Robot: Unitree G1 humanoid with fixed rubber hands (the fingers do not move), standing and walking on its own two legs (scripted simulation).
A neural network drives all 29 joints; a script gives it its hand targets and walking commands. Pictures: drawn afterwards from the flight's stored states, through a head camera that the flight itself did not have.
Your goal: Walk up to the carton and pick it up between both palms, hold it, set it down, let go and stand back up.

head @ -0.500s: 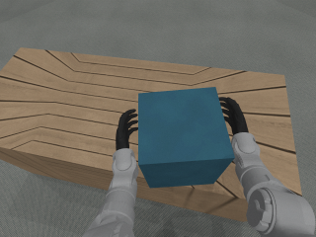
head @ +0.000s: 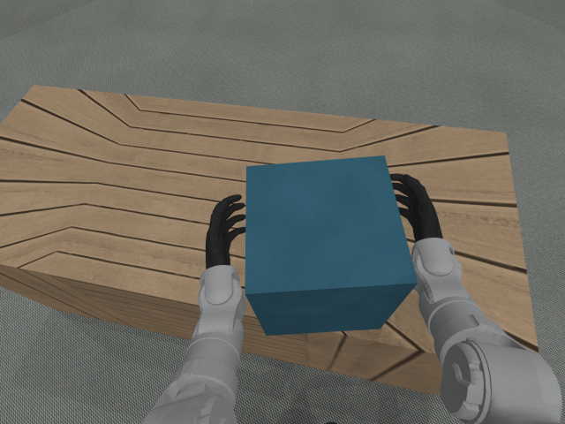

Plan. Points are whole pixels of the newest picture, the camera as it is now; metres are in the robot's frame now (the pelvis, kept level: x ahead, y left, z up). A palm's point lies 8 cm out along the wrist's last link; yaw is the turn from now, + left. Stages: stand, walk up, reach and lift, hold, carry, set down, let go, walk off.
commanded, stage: reach and lift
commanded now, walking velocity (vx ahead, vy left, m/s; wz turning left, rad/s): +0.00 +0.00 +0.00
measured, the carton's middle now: (319, 255) +0.39 +0.00 -0.08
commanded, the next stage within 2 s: none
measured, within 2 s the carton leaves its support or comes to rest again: leaves its support in 0.42 s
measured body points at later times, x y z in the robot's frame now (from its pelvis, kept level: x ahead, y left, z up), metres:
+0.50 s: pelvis +0.00 +0.02 +0.00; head +0.06 +0.01 +0.45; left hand +0.35 +0.17 +0.01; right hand +0.39 -0.13 +0.02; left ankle -0.03 +0.15 -0.74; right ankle +0.00 -0.06 -0.74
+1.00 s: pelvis -0.01 +0.02 +0.01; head +0.00 +0.04 +0.46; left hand +0.35 +0.17 +0.09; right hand +0.37 -0.13 +0.08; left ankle -0.03 +0.15 -0.74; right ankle +0.00 -0.06 -0.74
